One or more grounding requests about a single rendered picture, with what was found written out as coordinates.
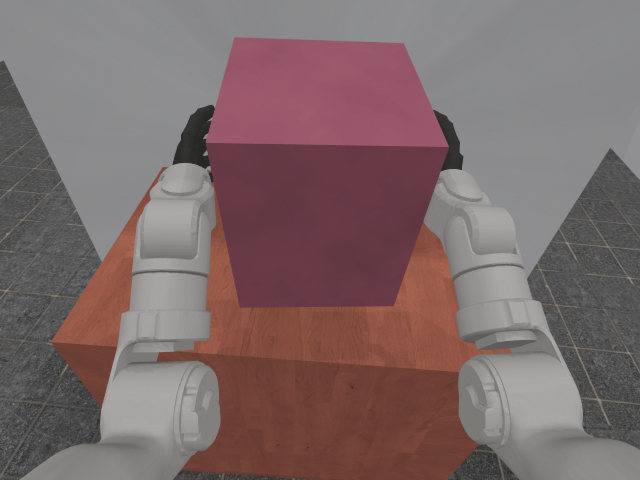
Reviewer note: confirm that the left robot forearm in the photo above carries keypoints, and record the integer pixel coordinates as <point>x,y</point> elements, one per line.
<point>171,264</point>

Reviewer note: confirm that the pedestal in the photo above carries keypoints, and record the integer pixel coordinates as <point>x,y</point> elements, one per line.
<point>319,393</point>

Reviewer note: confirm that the right robot forearm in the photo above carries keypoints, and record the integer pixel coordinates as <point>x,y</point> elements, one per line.
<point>496,309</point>

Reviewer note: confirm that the right robot upper arm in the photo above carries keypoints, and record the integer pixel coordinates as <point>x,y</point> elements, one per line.
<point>525,407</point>

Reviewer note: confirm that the robot left hand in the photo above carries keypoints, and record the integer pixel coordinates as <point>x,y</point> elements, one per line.
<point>192,145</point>

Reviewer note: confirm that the robot right hand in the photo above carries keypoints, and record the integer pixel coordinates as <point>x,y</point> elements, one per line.
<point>454,159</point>

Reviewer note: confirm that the left robot upper arm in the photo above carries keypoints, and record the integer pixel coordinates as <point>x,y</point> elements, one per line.
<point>156,416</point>

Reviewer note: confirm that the carton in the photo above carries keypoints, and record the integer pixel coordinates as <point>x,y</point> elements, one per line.
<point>324,156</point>

